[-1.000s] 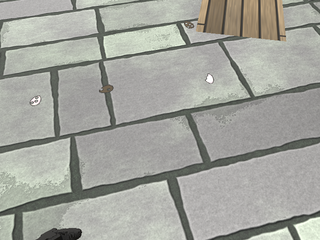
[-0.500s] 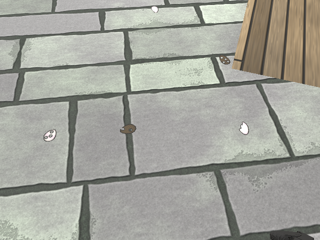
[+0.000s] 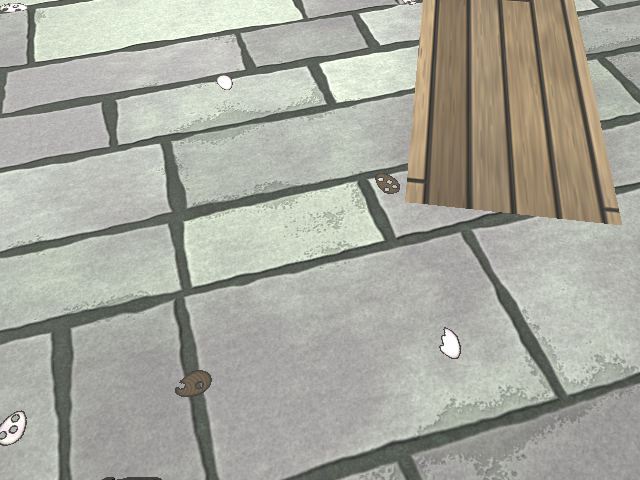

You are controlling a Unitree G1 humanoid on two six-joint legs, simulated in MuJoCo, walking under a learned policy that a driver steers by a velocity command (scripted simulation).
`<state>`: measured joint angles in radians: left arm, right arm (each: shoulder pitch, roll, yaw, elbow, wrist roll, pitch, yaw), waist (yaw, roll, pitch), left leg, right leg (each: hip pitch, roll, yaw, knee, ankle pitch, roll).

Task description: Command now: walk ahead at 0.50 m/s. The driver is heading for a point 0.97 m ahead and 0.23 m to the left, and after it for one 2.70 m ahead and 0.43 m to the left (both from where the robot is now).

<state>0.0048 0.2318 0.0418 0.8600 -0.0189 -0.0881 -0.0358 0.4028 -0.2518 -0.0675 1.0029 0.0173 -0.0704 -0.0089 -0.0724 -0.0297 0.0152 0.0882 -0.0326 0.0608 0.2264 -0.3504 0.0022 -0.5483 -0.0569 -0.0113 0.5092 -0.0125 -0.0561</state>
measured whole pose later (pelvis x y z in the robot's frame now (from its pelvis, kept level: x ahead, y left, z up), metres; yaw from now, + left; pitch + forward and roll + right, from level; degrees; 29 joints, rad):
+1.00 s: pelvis +0.51 +0.03 +0.01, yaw +1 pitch +1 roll +2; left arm 0.08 0.23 0.05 0.94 0.00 -0.04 0.01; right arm 0.24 -0.23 -0.04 1.00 -0.01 -0.06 0.00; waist -0.04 -0.04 0.02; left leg -0.11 -0.08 0.07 0.31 -0.23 0.06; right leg -0.50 -0.07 0.03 0.57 -0.05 -0.01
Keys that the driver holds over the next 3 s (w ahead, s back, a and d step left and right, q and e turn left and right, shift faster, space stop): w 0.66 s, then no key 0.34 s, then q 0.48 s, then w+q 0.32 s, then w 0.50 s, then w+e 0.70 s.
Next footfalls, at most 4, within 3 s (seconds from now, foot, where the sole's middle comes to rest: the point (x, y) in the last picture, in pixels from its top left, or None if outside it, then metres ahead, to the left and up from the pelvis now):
0.04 right None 0.20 -0.12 -0.77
0.58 left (259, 469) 0.50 0.12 -0.77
1.04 right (357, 388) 0.66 -0.09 -0.77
1.40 left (243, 443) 0.56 0.16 -0.77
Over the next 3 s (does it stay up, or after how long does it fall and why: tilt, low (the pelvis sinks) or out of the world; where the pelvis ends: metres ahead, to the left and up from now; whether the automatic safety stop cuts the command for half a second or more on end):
stays up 1.13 0.32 0.00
